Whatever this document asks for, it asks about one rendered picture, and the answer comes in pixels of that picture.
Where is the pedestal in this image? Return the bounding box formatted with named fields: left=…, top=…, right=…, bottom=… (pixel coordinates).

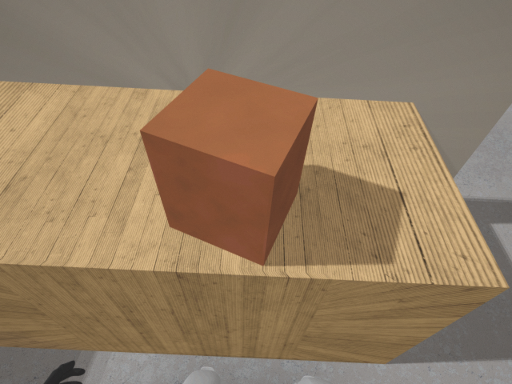
left=0, top=81, right=509, bottom=364

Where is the carton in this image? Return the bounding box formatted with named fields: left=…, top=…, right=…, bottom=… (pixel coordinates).
left=140, top=68, right=318, bottom=266

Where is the left robot hand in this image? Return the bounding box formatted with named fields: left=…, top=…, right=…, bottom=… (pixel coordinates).
left=43, top=361, right=85, bottom=384

